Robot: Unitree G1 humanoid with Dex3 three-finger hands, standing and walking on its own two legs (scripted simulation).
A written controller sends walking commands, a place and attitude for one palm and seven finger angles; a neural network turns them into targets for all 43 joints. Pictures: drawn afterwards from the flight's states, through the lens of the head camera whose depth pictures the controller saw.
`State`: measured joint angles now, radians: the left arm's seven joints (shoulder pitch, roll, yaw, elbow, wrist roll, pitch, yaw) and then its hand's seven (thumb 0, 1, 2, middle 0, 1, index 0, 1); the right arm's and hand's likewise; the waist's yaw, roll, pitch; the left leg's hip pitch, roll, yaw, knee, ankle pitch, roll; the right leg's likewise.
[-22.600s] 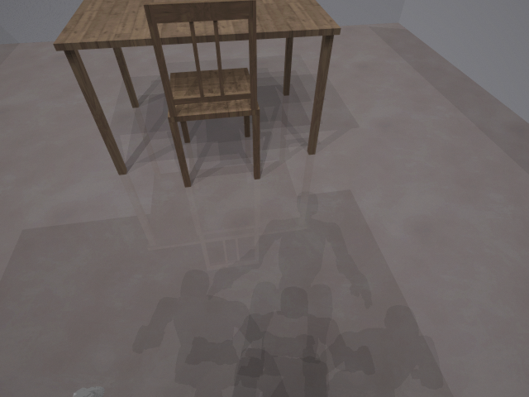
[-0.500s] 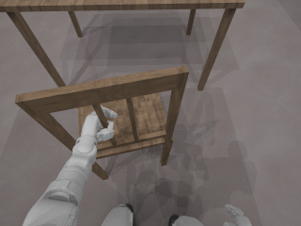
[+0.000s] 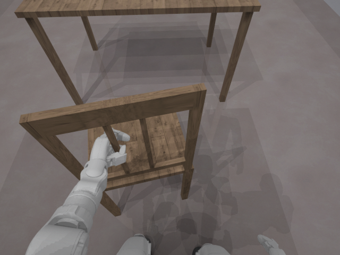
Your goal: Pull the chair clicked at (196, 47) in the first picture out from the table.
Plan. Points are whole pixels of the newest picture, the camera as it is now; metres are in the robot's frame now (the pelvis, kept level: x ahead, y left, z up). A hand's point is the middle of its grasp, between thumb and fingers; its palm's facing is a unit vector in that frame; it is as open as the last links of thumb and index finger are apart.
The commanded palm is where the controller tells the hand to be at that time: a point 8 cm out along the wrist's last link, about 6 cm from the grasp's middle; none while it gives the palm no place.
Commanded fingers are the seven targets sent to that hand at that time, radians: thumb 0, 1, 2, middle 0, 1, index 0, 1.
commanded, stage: stop walking, hand still on the chair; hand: left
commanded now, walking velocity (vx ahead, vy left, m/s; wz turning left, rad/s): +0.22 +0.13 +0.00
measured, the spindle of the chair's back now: (118, 151) +0.39 +0.16 -0.08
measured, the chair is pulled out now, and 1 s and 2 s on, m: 0.62 0.71 0.71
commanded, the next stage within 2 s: open the thumb and straighten the fingers in 0.94 s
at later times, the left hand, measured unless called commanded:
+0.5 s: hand (115, 186) +0.27 +0.15 -0.04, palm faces +0.02 -0.98 -0.21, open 4.9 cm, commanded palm +0.25 +0.20 -0.02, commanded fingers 0.00 0.90 0.90 -0.50 -1.45 -0.50 -1.45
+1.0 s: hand (115, 185) +0.28 +0.15 -0.04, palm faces +0.08 -0.98 -0.20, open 5.0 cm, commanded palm +0.25 +0.19 -0.02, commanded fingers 0.00 0.90 0.90 -0.50 -1.45 -0.50 -1.45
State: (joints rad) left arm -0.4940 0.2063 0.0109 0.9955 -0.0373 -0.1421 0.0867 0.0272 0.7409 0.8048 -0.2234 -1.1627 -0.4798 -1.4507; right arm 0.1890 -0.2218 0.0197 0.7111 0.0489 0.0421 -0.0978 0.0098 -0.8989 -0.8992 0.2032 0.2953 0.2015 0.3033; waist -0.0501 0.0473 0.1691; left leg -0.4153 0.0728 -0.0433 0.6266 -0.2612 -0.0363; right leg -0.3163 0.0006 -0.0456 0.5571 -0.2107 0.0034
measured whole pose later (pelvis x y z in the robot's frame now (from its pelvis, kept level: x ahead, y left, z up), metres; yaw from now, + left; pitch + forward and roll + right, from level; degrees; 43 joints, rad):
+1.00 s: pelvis +0.02 -0.01 +0.01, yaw +0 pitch -3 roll +0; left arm -0.01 0.16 -0.02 0.60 -0.04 -0.08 0.10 0.05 0.74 0.84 -0.30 -1.23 -0.50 -1.45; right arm 0.18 -0.24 0.01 0.68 0.03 0.01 -0.11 0.01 -0.90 -0.90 0.20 0.29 0.20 0.30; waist -0.01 0.02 0.04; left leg -0.15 0.04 -0.01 0.43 -0.24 -0.04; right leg -0.22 -0.01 -0.02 0.45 -0.18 0.00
